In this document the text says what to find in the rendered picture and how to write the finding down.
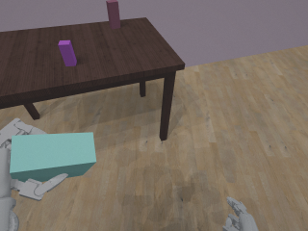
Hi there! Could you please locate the right robot hand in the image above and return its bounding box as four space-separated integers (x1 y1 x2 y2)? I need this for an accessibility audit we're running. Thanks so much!
222 196 259 231

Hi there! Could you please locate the sponge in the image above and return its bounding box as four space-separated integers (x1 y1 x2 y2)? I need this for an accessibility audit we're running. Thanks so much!
10 132 96 183

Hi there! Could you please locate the left robot forearm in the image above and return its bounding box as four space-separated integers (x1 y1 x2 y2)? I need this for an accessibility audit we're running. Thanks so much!
0 196 19 231

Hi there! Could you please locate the left robot hand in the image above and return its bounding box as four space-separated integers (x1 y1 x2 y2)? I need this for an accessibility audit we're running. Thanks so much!
0 117 68 201

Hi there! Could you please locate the table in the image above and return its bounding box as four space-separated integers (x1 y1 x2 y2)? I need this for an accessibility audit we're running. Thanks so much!
0 17 185 141

